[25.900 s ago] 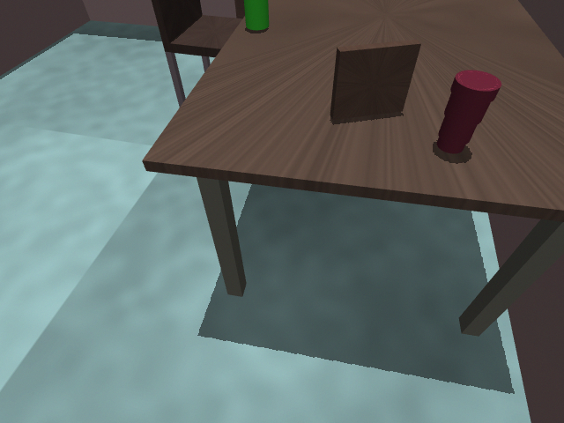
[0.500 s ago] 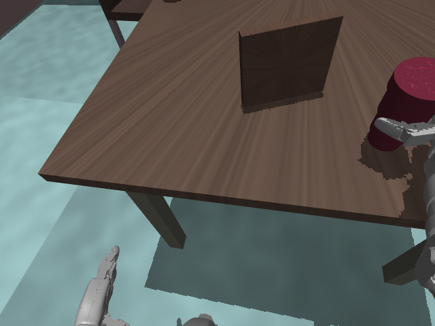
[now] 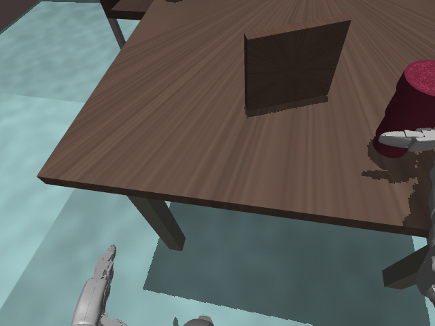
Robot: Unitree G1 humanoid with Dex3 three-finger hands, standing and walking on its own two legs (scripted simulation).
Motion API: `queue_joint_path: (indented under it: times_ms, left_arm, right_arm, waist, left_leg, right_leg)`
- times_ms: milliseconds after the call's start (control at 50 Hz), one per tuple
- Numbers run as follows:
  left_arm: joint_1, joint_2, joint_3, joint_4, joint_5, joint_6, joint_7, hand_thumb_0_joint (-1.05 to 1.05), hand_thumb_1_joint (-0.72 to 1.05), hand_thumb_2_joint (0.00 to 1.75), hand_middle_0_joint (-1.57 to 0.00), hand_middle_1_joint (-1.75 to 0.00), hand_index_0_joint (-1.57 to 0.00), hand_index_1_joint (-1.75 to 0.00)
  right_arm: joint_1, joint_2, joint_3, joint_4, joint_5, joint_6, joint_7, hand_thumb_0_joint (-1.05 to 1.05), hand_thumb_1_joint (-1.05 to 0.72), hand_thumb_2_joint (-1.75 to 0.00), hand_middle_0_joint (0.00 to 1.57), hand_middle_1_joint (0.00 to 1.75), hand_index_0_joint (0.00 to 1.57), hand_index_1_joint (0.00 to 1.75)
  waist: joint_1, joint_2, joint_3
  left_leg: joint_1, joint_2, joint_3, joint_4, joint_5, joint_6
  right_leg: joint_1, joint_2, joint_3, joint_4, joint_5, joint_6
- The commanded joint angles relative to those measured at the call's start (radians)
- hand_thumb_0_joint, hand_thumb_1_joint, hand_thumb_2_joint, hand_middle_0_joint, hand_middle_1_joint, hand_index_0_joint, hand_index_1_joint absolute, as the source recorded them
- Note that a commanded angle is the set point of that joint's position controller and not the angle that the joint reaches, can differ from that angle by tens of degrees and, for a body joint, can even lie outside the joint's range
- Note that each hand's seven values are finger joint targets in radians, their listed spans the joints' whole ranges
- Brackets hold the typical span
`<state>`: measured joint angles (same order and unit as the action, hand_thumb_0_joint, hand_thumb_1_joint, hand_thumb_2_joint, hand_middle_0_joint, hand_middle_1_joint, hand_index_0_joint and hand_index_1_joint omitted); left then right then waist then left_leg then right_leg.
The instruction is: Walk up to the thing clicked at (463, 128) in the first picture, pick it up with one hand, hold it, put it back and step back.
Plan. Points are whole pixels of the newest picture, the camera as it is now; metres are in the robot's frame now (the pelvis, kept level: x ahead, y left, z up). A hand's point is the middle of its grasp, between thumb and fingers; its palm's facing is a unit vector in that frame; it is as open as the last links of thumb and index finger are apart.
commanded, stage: withdraw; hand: right
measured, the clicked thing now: (409, 116) +0.49 -0.24 +0.10
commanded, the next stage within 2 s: rise in 0.24 s
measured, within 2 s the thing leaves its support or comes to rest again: neither
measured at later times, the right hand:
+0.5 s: hand out of the picture +0.46 -0.33 +0.20, palm faces +0.34 +0.92 -0.19, open 17.5 cm
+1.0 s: hand out of the picture +0.31 -0.31 +0.17, palm faces +0.42 +0.83 -0.36, open 17.6 cm
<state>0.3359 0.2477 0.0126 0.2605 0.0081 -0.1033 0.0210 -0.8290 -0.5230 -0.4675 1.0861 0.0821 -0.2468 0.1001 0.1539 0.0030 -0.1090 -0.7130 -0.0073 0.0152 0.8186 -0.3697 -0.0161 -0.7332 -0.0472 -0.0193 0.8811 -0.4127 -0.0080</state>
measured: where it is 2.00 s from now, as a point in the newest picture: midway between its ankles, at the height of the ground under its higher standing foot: outside the picture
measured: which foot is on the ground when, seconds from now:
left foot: down 0.00-1.00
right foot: down 0.00-1.00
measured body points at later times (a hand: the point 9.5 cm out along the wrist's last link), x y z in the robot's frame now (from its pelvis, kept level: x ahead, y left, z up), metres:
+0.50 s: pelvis +0.01 +0.00 +0.02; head +0.06 +0.00 +0.47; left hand +0.17 +0.25 -0.04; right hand +0.44 -0.38 +0.21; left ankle +0.01 +0.13 -0.70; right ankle +0.00 -0.11 -0.70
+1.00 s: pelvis +0.03 -0.01 +0.04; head +0.03 +0.00 +0.49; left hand +0.19 +0.26 -0.03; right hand +0.28 -0.36 +0.19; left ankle +0.01 +0.13 -0.70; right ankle +0.00 -0.11 -0.70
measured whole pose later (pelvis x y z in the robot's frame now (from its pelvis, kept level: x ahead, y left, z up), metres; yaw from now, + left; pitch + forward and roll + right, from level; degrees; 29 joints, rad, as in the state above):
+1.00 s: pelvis +0.03 -0.01 +0.04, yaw -1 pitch +3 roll +1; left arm 0.32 0.26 0.11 0.48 -0.06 -0.06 0.02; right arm 0.02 -0.44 -0.36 0.10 0.07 -0.03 -0.02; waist -0.04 -0.05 -0.07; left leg -0.27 0.02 0.01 0.50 -0.29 -0.03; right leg -0.29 -0.02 -0.03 0.56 -0.33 -0.02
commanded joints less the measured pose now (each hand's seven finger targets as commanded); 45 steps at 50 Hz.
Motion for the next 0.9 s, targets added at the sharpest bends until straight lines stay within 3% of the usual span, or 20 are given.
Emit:
queue_joint_path:
  times_ms: [0,40,100,140,200,240,340,360,400,420,480,560,600,640,680,700,720,780,820,880]
  left_arm:
    - [0.02,0.156,0.088,-0.125,-0.016,-0.038,0.026,0.0,-0.52,0.04,-0.05,-0.05,-0.05,-0.05]
    - [-0.019,0.171,0.102,-0.143,-0.02,-0.042,0.031,0.0,-0.53,0.04,-0.05,-0.04,-0.05,-0.05]
    - [0.003,0.101,0.029,-0.022,-0.026,-0.03,0.026,0.0,-0.53,0.04,-0.05,-0.04,-0.05,-0.05]
    - [-0.091,0.16,0.071,-0.072,-0.029,-0.039,0.038,0.0,-0.53,0.04,-0.05,-0.04,-0.05,-0.04]
    - [-0.049,0.144,0.052,-0.008,-0.037,-0.035,0.039,0.0,-0.54,0.04,-0.05,-0.04,-0.05,-0.04]
    - [-0.074,0.182,0.072,-0.057,-0.043,-0.048,0.049,0.0,-0.55,0.04,-0.05,-0.04,-0.05,-0.04]
    - [-0.039,0.166,0.044,-0.016,-0.05,-0.057,0.051,0.0,-0.57,0.07,-0.06,-0.04,-0.05,-0.06]
    - [-0.076,0.129,0.015,-0.034,-0.051,-0.044,0.038,0.0,-0.55,0.06,-0.06,-0.05,-0.05,-0.06]
    - [-0.008,0.158,0.049,-0.027,-0.055,-0.029,0.026,0.0,-0.55,0.06,-0.05,-0.04,-0.05,-0.05]
    - [-0.01,0.13,0.027,-0.017,-0.055,-0.022,0.014,0.0,-0.54,0.06,-0.06,-0.05,-0.05,-0.05]
    - [0.006,0.143,0.034,0.009,-0.051,-0.016,0.008,0.0,-0.54,0.05,-0.05,-0.04,-0.04,-0.04]
    - [-0.059,0.175,0.071,-0.004,-0.057,-0.019,0.006,0.0,-0.52,0.05,-0.05,-0.05,-0.06,-0.04]
    - [-0.075,0.136,0.038,0.024,-0.056,-0.022,0.003,0.0,-0.52,0.05,-0.05,-0.05,-0.06,-0.04]
    - [-0.108,0.176,0.077,-0.002,-0.058,-0.034,0.012,0.0,-0.53,0.05,-0.05,-0.05,-0.05,-0.04]
    - [-0.054,0.199,0.106,0.025,-0.054,-0.034,0.016,0.0,-0.53,0.05,-0.05,-0.04,-0.05,-0.04]
    - [-0.066,0.158,0.068,0.023,-0.056,-0.036,0.01,0.0,-0.53,0.06,-0.05,-0.05,-0.05,-0.05]
    - [-0.063,0.126,0.047,0.022,-0.06,-0.038,0.006,0.0,-0.53,0.06,-0.05,-0.05,-0.05,-0.04]
    - [-0.002,0.175,0.114,0.05,-0.066,-0.029,0.013,0.0,-0.53,0.05,-0.05,-0.04,-0.06,-0.04]
    - [0.004,0.211,0.178,0.069,-0.07,-0.019,0.013,0.0,-0.53,0.05,-0.05,-0.05,-0.06,-0.05]
    - [-0.024,0.153,0.146,0.071,-0.075,-0.004,0.005,0.0,-0.53,0.06,-0.05,-0.05,-0.05,-0.05]
  right_arm:
    - [-0.492,-0.351,-0.033,-0.314,0.02,-0.056,0.015,0.0,0.45,-0.16,0.19,0.19,0.19,0.19]
    - [-0.544,-0.388,-0.051,-0.38,0.025,-0.051,0.017,0.0,0.49,-0.1,0.14,0.13,0.13,0.13]
    - [-0.471,-0.374,-0.035,-0.281,0.025,-0.009,0.035,0.0,0.53,-0.03,0.08,0.06,0.08,0.06]
    - [-0.565,-0.493,-0.09,-0.312,0.021,0.004,0.037,0.0,0.58,-0.02,0.07,0.05,0.07,0.05]
    - [-0.502,-0.4,-0.018,-0.218,0.026,0.062,0.085,0.0,0.59,-0.03,0.06,0.05,0.06,0.05]
    - [-0.495,-0.429,-0.025,-0.17,0.035,0.092,0.114,0.0,0.58,-0.03,0.05,0.05,0.06,0.05]
    - [-0.466,-0.398,0.0,-0.148,0.062,0.163,0.191,0.0,0.51,-0.05,0.06,0.06,0.06,0.06]
    - [-0.419,-0.551,0.03,-0.147,-0.069,0.161,0.131,0.0,0.5,-0.05,0.06,0.06,0.07,0.06]
    - [-0.329,-0.446,0.05,0.002,-0.055,0.185,0.093,0.0,0.55,-0.04,0.06,0.06,0.07,0.06]
    - [-0.347,-0.457,0.068,-0.079,-0.072,0.184,0.079,0.0,0.52,-0.04,0.06,0.06,0.07,0.06]
    - [-0.422,-0.628,-0.018,-0.209,-0.104,0.167,0.026,0.0,0.59,-0.03,0.06,0.06,0.06,0.06]
    - [-0.382,-0.641,-0.044,-0.302,-0.113,0.153,-0.046,0.0,0.59,-0.04,0.06,0.05,0.05,0.05]
    - [-0.384,-0.606,-0.031,-0.385,-0.111,0.138,-0.072,0.0,0.58,-0.04,0.06,0.05,0.05,0.05]
    - [-0.279,-0.583,-0.035,-0.387,-0.111,0.141,-0.101,0.0,0.59,-0.04,0.06,0.05,0.05,0.05]
    - [-0.132,-0.494,-0.012,-0.382,-0.098,0.149,-0.112,0.0,0.58,-0.04,0.06,0.05,0.05,0.05]
    - [-0.048,-0.425,0.021,-0.408,-0.09,0.153,-0.111,0.0,0.58,-0.04,0.06,0.05,0.05,0.05]
    - [-0.032,-0.384,0.041,-0.493,-0.079,0.149,-0.109,0.0,0.56,-0.05,0.06,0.05,0.05,0.05]
    - [0.142,-0.39,0.01,-0.778,-0.049,0.146,-0.117,0.0,0.56,-0.05,0.06,0.05,0.05,0.05]
    - [0.364,-0.307,0.022,-0.848,-0.033,0.165,-0.119,0.0,0.56,-0.05,0.06,0.05,0.05,0.05]
    - [0.49,-0.259,0.009,-1.145,-0.013,0.154,-0.128,0.0,0.57,-0.05,0.05,0.06,0.05,0.06]
  waist:
    - [-0.031,-0.183,-0.482]
    - [-0.04,-0.194,-0.556]
    - [-0.06,-0.183,-0.416]
    - [-0.059,-0.182,-0.498]
    - [-0.051,-0.155,-0.408]
    - [-0.042,-0.104,-0.434]
    - [-0.049,-0.056,-0.342]
    - [-0.12,-0.045,-0.314]
    - [-0.058,0.014,-0.199]
    - [-0.08,-0.007,-0.195]
    - [-0.107,-0.082,-0.308]
    - [-0.128,-0.139,-0.369]
    - [-0.143,-0.211,-0.41]
    - [-0.142,-0.192,-0.413]
    - [-0.133,-0.166,-0.345]
    - [-0.156,-0.168,-0.331]
    - [-0.162,-0.171,-0.337]
    - [-0.179,-0.17,-0.301]
    - [-0.178,-0.145,-0.242]
    - [-0.203,-0.134,-0.179]
  left_leg:
    - [0.216,-0.018,0.0,-0.089,0.369,0.026]
    - [0.262,-0.014,-0.001,-0.095,0.413,0.025]
    - [0.269,-0.015,0.003,-0.115,0.403,0.027]
    - [0.298,-0.01,-0.004,-0.129,0.427,0.025]
    - [0.285,-0.016,0.009,-0.15,0.406,0.026]
    - [0.281,-0.02,0.014,-0.165,0.431,0.023]
    - [0.322,-0.009,0.005,-0.202,0.447,0.019]
    - [0.336,0.002,0.007,-0.223,0.412,0.014]
    - [0.293,-0.006,0.014,-0.256,0.337,0.015]
    - [0.31,0.0,0.011,-0.267,0.306,0.015]
    - [0.373,0.009,0.003,-0.271,0.34,0.016]
    - [0.403,0.0,0.015,-0.273,0.402,0.029]
    - [0.41,-0.002,0.017,-0.273,0.412,0.04]
    - [0.405,-0.01,0.026,-0.279,0.416,0.044]
    - [0.395,-0.014,0.035,-0.294,0.408,0.044]
    - [0.405,-0.016,0.04,-0.294,0.404,0.045]
    - [0.413,-0.016,0.043,-0.291,0.425,0.047]
    - [0.427,-0.02,0.053,-0.299,0.438,0.051]
    - [0.434,-0.02,0.056,-0.312,0.424,0.049]
    - [0.465,-0.019,0.057,-0.329,0.396,0.049]
  right_leg:
    - [0.349,0.028,0.02,-0.112,0.397,0.0]
    - [0.393,0.029,0.018,-0.115,0.44,0.001]
    - [0.331,0.031,0.018,-0.148,0.433,0.007]
    - [0.379,0.03,0.016,-0.148,0.459,0.004]
    - [0.384,0.025,0.02,-0.181,0.465,0.007]
    - [0.443,0.018,0.023,-0.173,0.541,0.005]
    - [0.385,0.032,0.009,-0.224,0.459,-0.011]
    - [0.377,0.036,-0.004,-0.245,0.44,-0.007]
    - [0.355,0.033,-0.006,-0.273,0.36,-0.011]
    - [0.347,0.037,-0.014,-0.29,0.317,-0.013]
    - [0.406,0.045,-0.026,-0.292,0.353,-0.01]
    - [0.494,0.037,-0.017,-0.297,0.463,0.005]
    - [0.53,0.033,-0.013,-0.293,0.513,0.014]
    - [0.568,0.022,-0.005,-0.3,0.556,0.018]
    - [0.562,0.016,-0.004,-0.308,0.553,0.019]
    - [0.561,0.013,0.0,-0.315,0.568,0.021]
    - [0.582,0.009,-0.001,-0.311,0.613,0.023]
    - [0.606,0.005,0.0,-0.331,0.653,0.023]
    - [0.6,0.003,0.0,-0.351,0.64,0.022]
    - [0.586,-0.005,0.01,-0.377,0.619,0.025]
